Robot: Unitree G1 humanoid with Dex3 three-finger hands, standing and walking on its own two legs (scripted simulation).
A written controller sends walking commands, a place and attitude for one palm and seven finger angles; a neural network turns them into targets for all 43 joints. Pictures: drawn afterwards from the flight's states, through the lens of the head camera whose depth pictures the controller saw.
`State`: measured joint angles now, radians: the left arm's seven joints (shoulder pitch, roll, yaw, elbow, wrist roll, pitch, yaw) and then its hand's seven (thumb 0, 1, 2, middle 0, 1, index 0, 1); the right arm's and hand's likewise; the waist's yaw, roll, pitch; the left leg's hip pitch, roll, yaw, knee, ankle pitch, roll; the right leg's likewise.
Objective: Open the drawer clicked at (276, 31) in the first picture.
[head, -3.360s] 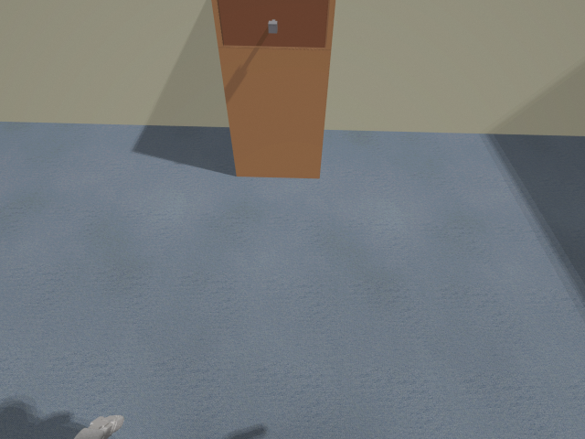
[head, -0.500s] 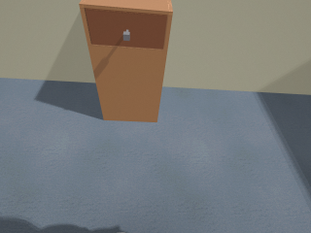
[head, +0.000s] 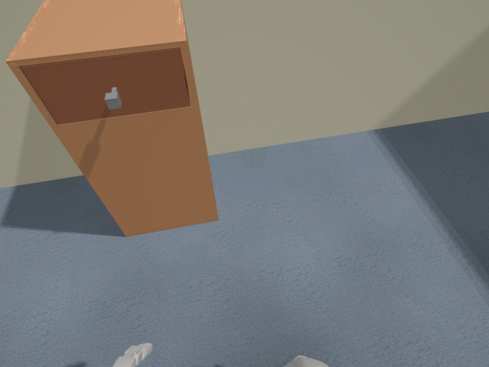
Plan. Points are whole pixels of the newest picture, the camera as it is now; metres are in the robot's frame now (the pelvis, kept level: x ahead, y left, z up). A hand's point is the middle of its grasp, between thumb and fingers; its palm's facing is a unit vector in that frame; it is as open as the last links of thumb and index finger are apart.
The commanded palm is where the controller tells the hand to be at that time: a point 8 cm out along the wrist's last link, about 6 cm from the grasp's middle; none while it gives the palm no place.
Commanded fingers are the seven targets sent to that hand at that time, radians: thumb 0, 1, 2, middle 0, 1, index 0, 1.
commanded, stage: turn to face it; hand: left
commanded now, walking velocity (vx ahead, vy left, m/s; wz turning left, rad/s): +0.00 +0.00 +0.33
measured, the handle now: (113, 96) +0.76 +0.36 +0.01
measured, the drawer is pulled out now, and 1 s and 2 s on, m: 0.00 0.00 0.00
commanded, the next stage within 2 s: take the last steps up to it in 0.26 s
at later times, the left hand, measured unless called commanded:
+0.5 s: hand out of the picture +0.01 +0.22 -0.16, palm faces +0.20 -0.96 -0.18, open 7.4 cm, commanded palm none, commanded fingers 0.00 0.90 0.90 -0.20 -0.30 -0.20 -0.30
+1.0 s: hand out of the picture +0.00 +0.15 -0.14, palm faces +0.32 -0.94 -0.12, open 7.4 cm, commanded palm none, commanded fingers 0.00 0.90 0.90 -0.20 -0.30 -0.20 -0.30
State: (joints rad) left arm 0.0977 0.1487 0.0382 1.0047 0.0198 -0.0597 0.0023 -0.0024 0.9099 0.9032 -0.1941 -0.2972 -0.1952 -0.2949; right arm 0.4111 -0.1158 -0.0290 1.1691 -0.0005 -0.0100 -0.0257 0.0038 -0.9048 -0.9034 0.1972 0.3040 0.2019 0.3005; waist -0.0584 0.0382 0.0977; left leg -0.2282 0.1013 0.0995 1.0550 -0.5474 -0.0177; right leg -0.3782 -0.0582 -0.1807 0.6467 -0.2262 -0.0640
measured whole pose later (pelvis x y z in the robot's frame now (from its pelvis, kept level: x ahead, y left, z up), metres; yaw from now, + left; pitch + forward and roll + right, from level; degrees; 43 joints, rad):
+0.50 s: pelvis +0.03 +0.04 +0.02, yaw +8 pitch +0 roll -1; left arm 0.28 0.19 0.06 1.07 0.02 0.03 0.01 0.00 0.91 0.90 -0.19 -0.30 -0.19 -0.29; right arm 0.25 -0.16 -0.03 1.04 -0.03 -0.01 -0.03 0.01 -0.92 -0.90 0.20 0.30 0.20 0.30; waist 0.01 -0.02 0.03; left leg -0.24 0.02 0.10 0.45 -0.20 0.05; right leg -0.38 -0.07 -0.07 0.91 -0.42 0.04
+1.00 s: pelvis +0.11 +0.04 +0.02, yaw +12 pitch -1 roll +0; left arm 0.45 0.07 0.02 1.14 0.03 -0.06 0.01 0.00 0.91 0.90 -0.20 -0.30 -0.20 -0.30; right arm 0.23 -0.18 -0.07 1.06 -0.02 0.01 0.03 0.00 -0.91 -0.90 0.19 0.30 0.20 0.30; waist 0.03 0.02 0.03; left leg -0.51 0.11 0.08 0.81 -0.21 0.00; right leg -0.01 -0.06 -0.16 0.32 -0.29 0.02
